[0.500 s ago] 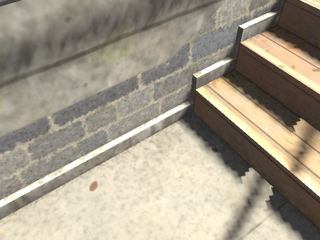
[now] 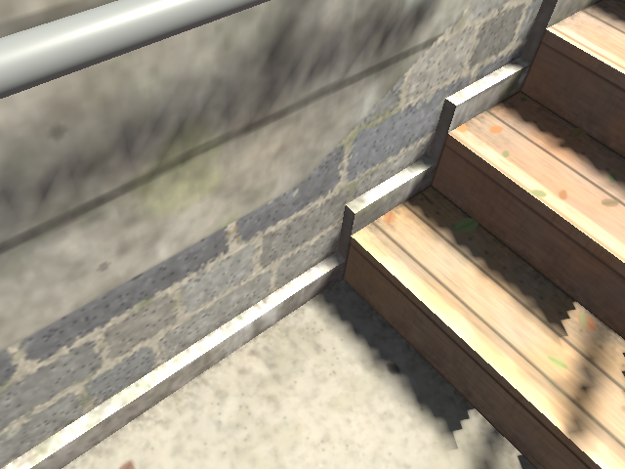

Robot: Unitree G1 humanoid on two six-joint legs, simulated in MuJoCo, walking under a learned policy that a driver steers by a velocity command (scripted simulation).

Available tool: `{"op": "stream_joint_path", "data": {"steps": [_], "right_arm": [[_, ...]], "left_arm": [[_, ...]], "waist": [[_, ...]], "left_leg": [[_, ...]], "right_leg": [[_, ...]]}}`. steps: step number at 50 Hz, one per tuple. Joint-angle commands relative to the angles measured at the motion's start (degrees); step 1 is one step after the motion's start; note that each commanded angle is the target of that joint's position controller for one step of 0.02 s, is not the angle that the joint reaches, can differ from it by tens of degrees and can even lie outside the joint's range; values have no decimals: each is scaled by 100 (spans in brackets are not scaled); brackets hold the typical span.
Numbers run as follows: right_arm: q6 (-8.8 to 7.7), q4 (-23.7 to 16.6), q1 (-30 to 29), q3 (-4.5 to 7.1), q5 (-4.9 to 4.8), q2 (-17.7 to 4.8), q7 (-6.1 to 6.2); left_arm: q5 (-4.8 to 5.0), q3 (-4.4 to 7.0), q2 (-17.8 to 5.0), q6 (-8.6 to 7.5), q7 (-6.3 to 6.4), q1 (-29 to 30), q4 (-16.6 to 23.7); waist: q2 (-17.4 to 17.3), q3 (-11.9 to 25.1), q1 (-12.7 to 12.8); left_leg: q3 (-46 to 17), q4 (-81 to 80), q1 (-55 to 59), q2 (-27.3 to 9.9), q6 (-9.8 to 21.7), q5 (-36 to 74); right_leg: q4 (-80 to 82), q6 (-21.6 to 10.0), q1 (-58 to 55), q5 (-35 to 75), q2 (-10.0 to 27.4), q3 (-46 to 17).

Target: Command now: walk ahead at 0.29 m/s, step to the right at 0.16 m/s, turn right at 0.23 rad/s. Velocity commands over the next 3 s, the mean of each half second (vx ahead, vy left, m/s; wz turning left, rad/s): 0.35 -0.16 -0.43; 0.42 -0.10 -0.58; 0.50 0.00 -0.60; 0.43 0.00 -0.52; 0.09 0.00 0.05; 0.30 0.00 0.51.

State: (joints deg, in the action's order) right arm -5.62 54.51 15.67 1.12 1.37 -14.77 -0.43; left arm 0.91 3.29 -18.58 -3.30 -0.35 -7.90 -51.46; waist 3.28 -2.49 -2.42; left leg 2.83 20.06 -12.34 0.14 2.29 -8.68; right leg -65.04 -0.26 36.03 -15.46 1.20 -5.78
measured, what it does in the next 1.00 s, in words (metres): walks ahead, turning right: right foot, then left foot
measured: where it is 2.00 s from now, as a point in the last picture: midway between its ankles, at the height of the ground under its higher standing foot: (533, 399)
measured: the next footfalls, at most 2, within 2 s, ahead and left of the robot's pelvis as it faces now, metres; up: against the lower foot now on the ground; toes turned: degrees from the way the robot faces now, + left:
right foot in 0.34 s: +0.30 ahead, -0.20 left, +0.00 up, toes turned -10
left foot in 0.84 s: +0.52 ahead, -0.09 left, +0.00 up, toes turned -29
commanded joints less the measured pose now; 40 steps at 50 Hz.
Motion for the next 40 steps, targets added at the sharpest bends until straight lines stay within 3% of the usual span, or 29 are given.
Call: {"op": "stream_joint_path", "data": {"steps": [1, 3, 4, 5, 6, 8, 9, 11, 12, 13, 15, 16, 17, 18, 19, 20, 21, 23, 24, 25, 27, 28, 29, 31, 33, 36, 37, 38, 40], "right_arm": [[-56, -434, -344, 124, -32, -923, 154], [31, -432, -194, 168, -25, -1102, 307], [62, -193, 255, 129, -72, -877, 361], [54, -239, 186, 170, -86, -1038, 376], [37, -280, 194, 218, -56, -1145, 357], [29, -179, 416, 246, -77, -1107, 330], [63, -151, 468, 283, -89, -1193, 294], [183, -170, 512, 392, -49, -1444, 349], [292, -188, 379, 467, -200, -1769, 613], [370, -338, 215, 504, -213, -1865, 776], [442, -617, 66, 583, -233, -1938, 886], [296, -413, 325, 536, -185, -1402, 634], [212, -466, 488, 513, -189, -1235, 484], [188, -828, 815, 357, -34, -503, 344], [252, -869, 247, 346, 109, -719, 321], [249, -988, -60, 328, 147, -820, 308], [244, -961, -55, 308, 125, -839, 321], [409, -923, -93, 320, 127, -1029, 399], [485, -859, 20, 309, 110, -1034, 445], [492, -899, -92, 280, 66, -962, 527], [479, -902, -150, 243, -9, -939, 605], [480, -1107, -467, 128, 194, -565, 415], [477, -1169, -650, 140, 215, -615, 324], [367, -1282, -1068, 181, 148, -787, 211], [272, -1325, -1379, 202, 138, -824, 170], [207, -1527, -1749, 97, 115, -589, 169], [272, -1351, -1269, 222, -179, -1009, 445], [339, -1274, -1210, 225, -226, -1064, 597], [362, -1176, -676, 253, -163, -1113, 731]], "left_arm": [[-49, 31, -116, 133, -82, -394, 354], [-128, 8, -96, 91, -200, 73, 661], [-65, -41, 15, 72, -222, 563, 835], [-22, -54, -51, 74, -224, 791, 919], [-41, -44, -156, 83, -211, 931, 969], [-78, -54, -158, 6, -234, 1217, 1181], [-82, -93, -52, -30, -287, 1236, 1241], [-66, -52, -158, -118, -337, 1378, 1395], [-233, -10, -278, 16, -533, 960, 1467], [-300, -4, -247, 79, -692, 515, 1458], [-213, 138, -501, 158, -831, -373, 1309], [-590, 22, -179, 220, -660, -762, 959], [-645, 156, -468, 202, -473, -1370, 708], [-648, 355, -1347, 258, -394, -1274, 886], [-306, 393, -1383, 252, -212, -1749, 841], [-184, 366, -1320, 211, -69, -1383, 799], [-127, 266, -945, 204, -18, -986, 765], [-129, 120, -544, 207, 2, -453, 898], [-199, 99, -534, 229, -41, -321, 921], [-189, 109, -598, 213, -53, -309, 860], [-243, 138, -755, 241, -71, -435, 738], [-213, 196, -945, -53, -6, -1185, 501], [-128, 227, -1005, -135, 53, -1286, 359], [-66, 218, -976, -150, 139, -1172, 226], [-75, 155, -835, -116, 187, -1229, 146], [-70, 169, -867, -116, 161, -1568, -103], [-111, 202, -933, 126, -113, -972, 73], [-168, 197, -867, 156, -202, -1179, 114], [-165, 204, -892, 167, -202, -1106, 138]], "waist": [[-968, 418, 310], [-1028, 372, 166], [-1473, 749, 134], [-1596, 401, 5], [-1395, 195, -74], [-848, -170, -156], [-844, -161, -142], [-760, -236, -226], [-362, -1073, 70], [-532, -521, 309], [-884, 565, 641], [-1221, 1018, 718], [-583, 1381, 904], [1271, 1954, 653], [745, 2074, 1048], [379, 1676, 845], [-126, 1183, 559], [-229, 901, 273], [-186, 910, 204], [-198, 810, 210], [-126, 719, 204], [-569, 971, 400], [-719, 950, 443], [-508, 446, 535], [-287, 417, 652], [-136, 280, 699], [389, 337, 454], [417, 450, 613], [576, 617, 356]], "left_leg": [[-232, -585, 49, -1393, 631, 3491], [-96, -790, 172, -1412, 583, 2879], [327, -1284, 75, -1051, 576, 208], [203, -1512, 30, -1137, 588, -507], [39, -1563, 268, -1338, 646, -529], [-50, -1375, 1088, -1690, 615, 294], [-11, -1243, 1545, -1821, 567, 457], [-15, -1111, 1774, -1971, 453, 396], [-369, -309, 1678, -2402, 368, 2979], [-153, 130, 1807, -2432, 276, 4083], [383, 1361, 1423, -1895, 73, 5001], [646, 2241, 1130, -1648, 75, 4310], [675, 3567, 245, -1219, -24, 2834], [744, 5654, -2431, -263, -382, -2424], [108, 6606, -2874, 50, -237, -2992], [-391, 6319, -2942, -302, -73, -2316], [-433, 5584, -2593, -489, -110, -1850], [-396, 4956, -1871, -516, -254, -1701], [-318, 4679, -1600, -446, -291, -1739], [-271, 4270, -1382, -393, -338, -1683], [-278, 3360, -1149, -369, -348, -1655], [-608, 3635, -1940, -361, -425, -1109], [-951, 3563, -2413, -551, -407, -599], [-960, 3063, -2768, -510, -393, -90], [-791, 2738, -2610, -370, -469, 196], [-471, 1819, -2123, -96, -497, 553], [-240, 1307, -1080, 150, -427, -79], [-47, 1128, -472, 312, -404, 101], [-266, 810, 450, 88, -329, 379]], "right_leg": [[817, 128, -24, 1044, 44, -83], [1626, 230, -55, 1651, 73, 101], [1912, 266, -584, 1992, 240, 433], [2112, 312, -500, 2072, 185, 546], [2232, 281, -293, 2012, 206, 487], [2550, 99, 386, 1715, 269, 303], [2693, -25, 612, 1410, 324, 279], [2876, -171, 650, 1090, 317, 466], [2896, -106, 1262, 554, 288, 338], [2966, -120, 901, 337, 255, 460], [3462, -296, -1021, 417, -354, 1029], [4103, -706, -2143, 682, -447, 1019], [4179, -1012, -3398, 1025, -644, 1020], [3698, -2133, -5419, 3009, 1091, -1290], [4181, -2491, -5219, 4325, 1392, -2161], [4165, -2254, -4831, 4232, 1286, -1630], [4249, -1971, -4005, 4137, 1037, -1269], [4515, -1801, -3050, 3997, 671, -1094], [4567, -1806, -2804, 4021, 589, -1044], [4621, -1734, -2538, 4446, 571, -1031], [4709, -1623, -2441, 4101, 535, -1170], [5047, -1601, -3400, 2648, 1395, -2551], [5239, -1508, -3829, 1245, 1536, -2895], [5454, -1256, -3850, 933, 1243, -2570], [5343, -1138, -3922, 2033, 856, -2059], [5014, -700, -3513, 3214, 380, -1577], [4282, -703, -2911, 3969, -488, -639], [4130, -571, -2401, 4044, -586, -841], [3701, -364, -1855, 3298, -550, -1441]]}}
Over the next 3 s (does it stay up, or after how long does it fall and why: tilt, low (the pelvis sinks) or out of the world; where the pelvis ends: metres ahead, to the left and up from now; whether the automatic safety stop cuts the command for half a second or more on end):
stays up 0.67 -0.93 0.32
